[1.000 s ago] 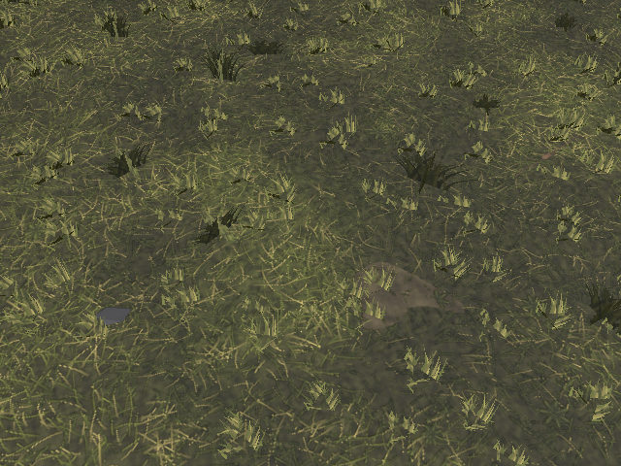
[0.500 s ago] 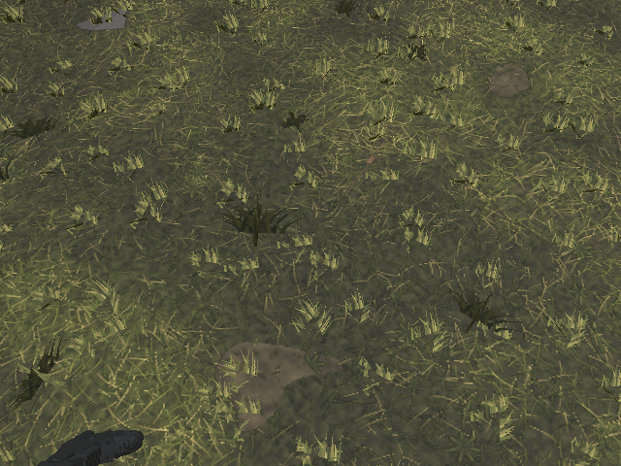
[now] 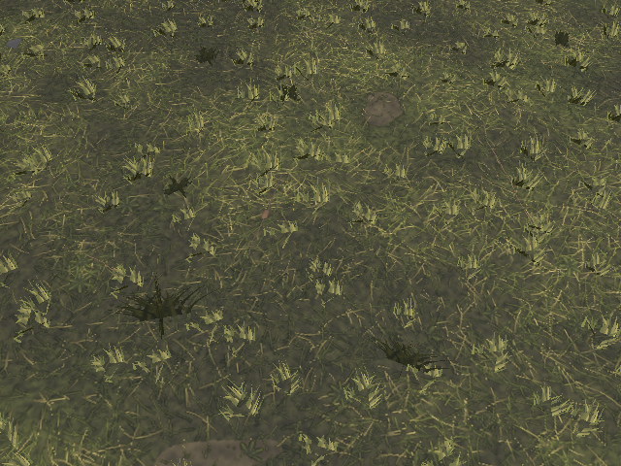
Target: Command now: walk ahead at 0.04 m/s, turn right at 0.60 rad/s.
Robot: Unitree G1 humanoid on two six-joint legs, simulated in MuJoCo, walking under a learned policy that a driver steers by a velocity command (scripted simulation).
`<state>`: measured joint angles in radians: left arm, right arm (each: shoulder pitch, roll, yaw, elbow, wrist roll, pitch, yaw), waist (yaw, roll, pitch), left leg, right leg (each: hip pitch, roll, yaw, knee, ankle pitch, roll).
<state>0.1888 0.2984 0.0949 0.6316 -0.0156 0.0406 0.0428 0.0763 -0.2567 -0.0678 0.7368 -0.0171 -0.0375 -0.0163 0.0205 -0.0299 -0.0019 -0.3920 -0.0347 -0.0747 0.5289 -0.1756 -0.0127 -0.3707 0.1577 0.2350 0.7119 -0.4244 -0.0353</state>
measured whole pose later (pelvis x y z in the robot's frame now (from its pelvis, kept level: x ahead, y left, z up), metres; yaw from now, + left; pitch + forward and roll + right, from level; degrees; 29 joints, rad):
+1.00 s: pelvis -0.01 +0.03 +0.01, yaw +22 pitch +3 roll -2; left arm 0.11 0.30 0.09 0.72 0.00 0.01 0.04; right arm 0.18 -0.30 -0.07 0.62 0.01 0.04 -0.03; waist -0.02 -0.01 0.04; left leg -0.31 -0.09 -0.16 0.46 -0.19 0.06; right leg -0.46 0.02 0.11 0.83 -0.35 0.09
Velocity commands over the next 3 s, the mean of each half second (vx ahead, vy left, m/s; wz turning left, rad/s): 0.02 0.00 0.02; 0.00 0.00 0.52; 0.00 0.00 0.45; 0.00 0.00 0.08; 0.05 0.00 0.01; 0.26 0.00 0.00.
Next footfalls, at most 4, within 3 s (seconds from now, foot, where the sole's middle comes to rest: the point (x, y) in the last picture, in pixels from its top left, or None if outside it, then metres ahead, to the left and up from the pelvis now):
0.30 right None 0.03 -0.14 -0.77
0.64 left None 0.02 0.13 -0.77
1.16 right None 0.10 -0.07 -0.77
1.52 left None -0.07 0.14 -0.77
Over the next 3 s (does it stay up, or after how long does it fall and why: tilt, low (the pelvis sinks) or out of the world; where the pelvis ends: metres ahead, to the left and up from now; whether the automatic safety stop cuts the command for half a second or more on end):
stays up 0.15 0.11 0.00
